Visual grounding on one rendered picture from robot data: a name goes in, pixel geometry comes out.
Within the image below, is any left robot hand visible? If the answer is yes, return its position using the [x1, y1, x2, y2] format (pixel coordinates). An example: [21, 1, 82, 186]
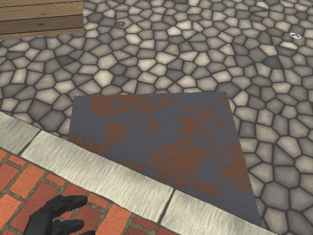
[22, 194, 96, 235]

